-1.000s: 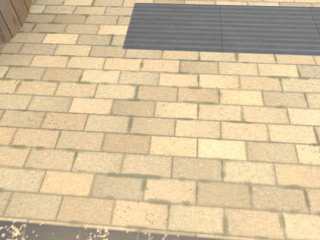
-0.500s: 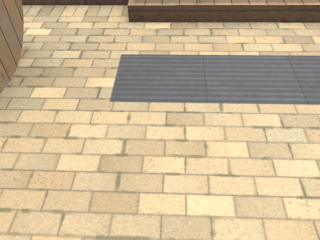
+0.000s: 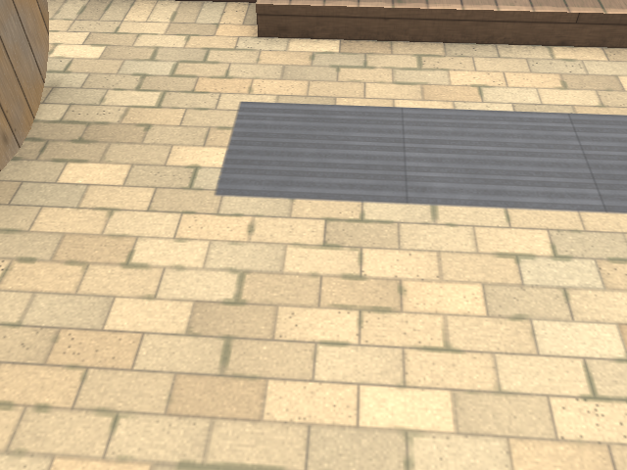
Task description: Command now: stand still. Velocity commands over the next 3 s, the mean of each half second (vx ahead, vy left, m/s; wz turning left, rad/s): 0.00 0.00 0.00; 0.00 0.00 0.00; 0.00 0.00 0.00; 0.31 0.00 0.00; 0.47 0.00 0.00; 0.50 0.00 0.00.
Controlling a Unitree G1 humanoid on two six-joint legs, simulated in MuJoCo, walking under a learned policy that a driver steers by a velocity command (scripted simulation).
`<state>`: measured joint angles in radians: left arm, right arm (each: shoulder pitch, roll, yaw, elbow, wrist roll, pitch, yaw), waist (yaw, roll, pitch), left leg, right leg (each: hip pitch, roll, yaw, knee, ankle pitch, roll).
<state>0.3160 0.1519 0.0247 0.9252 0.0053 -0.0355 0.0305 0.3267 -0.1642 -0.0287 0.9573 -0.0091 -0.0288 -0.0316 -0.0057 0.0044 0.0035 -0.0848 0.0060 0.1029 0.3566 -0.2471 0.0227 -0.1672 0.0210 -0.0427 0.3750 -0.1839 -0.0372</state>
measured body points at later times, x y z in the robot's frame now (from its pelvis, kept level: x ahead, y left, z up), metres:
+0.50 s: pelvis +0.00 +0.00 +0.00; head +0.00 +0.00 +0.45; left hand +0.00 +0.22 -0.16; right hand -0.02 -0.22 -0.16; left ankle -0.03 +0.10 -0.75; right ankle +0.01 -0.10 -0.75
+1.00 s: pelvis +0.01 +0.00 +0.00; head +0.01 +0.00 +0.45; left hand -0.01 +0.21 -0.16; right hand -0.03 -0.21 -0.16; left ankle -0.03 +0.10 -0.75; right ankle +0.01 -0.10 -0.75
